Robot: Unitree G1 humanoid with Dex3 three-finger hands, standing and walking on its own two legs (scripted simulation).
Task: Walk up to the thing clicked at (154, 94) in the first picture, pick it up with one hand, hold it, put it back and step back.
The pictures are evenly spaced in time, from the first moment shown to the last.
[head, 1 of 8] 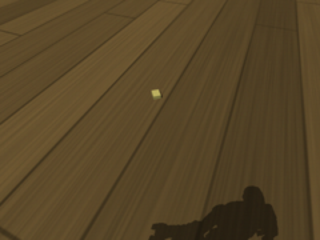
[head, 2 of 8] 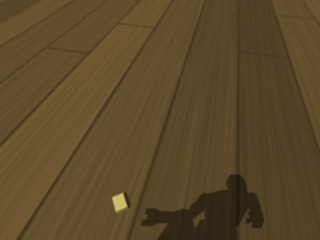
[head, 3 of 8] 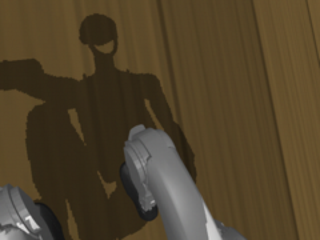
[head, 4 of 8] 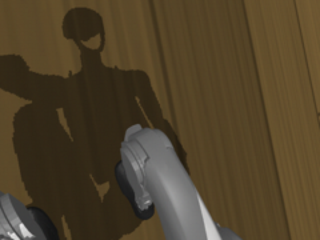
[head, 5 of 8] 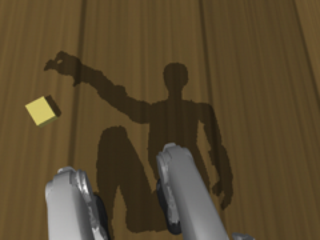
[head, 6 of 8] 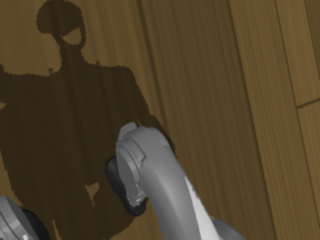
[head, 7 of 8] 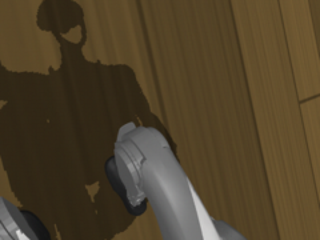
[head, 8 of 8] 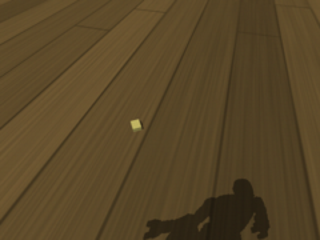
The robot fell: no
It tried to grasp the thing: yes
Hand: left
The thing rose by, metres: 0.68
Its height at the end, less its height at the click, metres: +0.00
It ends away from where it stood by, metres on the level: 0.02
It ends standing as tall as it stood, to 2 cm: yes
